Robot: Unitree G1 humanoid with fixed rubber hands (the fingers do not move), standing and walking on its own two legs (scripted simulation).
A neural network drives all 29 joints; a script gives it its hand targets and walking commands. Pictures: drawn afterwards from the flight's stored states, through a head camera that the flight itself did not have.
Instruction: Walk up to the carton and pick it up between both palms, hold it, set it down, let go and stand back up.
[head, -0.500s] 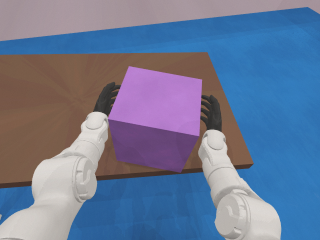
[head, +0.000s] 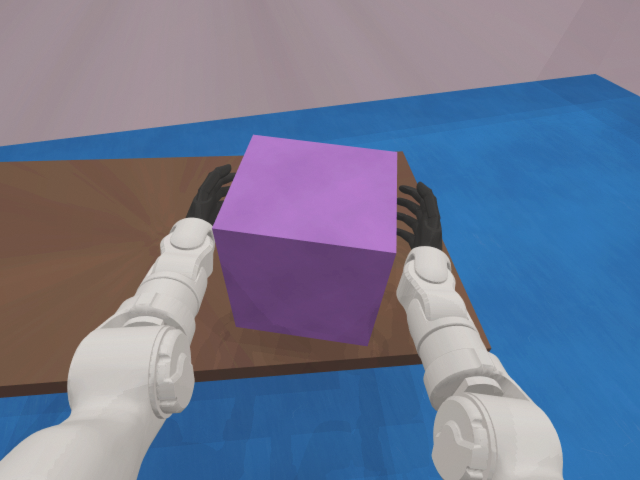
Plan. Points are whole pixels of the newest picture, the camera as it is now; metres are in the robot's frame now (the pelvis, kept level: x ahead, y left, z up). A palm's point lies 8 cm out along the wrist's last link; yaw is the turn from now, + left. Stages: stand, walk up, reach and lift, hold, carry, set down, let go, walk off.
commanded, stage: reach and lift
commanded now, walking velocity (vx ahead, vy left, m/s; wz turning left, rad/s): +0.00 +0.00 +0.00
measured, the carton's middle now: (312, 244) +0.43 +0.02 +0.08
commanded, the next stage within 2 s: hold in 1.84 s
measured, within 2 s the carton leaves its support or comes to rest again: neither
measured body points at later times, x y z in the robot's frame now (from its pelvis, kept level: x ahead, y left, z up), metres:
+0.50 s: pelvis -0.01 -0.01 +0.00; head -0.03 +0.00 +0.45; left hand +0.42 +0.17 +0.15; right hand +0.40 -0.13 +0.15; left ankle +0.03 +0.12 -0.74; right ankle +0.03 -0.14 -0.74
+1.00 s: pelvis -0.01 +0.00 +0.01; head -0.04 +0.01 +0.45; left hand +0.40 +0.17 +0.16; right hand +0.40 -0.12 +0.17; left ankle +0.03 +0.12 -0.74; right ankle +0.03 -0.14 -0.74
